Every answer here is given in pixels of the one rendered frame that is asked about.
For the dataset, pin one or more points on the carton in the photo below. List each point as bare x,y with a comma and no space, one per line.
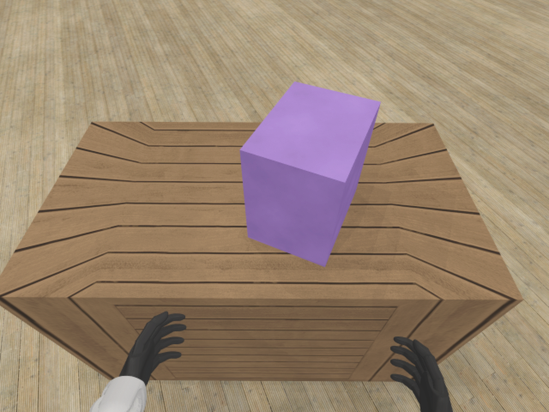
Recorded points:
301,168

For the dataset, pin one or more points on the pedestal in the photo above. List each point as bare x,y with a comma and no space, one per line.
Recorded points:
149,217

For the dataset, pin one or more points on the right robot hand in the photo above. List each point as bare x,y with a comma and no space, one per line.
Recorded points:
429,387

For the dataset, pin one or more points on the left robot hand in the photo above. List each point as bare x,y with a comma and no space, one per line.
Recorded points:
144,356

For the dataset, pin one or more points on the left robot forearm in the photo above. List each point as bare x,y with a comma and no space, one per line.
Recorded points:
122,394

